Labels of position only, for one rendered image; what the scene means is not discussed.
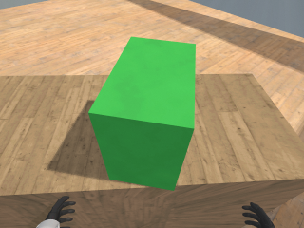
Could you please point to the pedestal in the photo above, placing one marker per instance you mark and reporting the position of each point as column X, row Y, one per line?
column 242, row 150

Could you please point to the carton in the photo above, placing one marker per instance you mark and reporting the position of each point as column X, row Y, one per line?
column 144, row 116

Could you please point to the right robot hand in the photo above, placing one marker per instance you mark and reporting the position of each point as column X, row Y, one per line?
column 263, row 220

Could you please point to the left robot hand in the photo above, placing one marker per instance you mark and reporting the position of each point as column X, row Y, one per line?
column 56, row 210

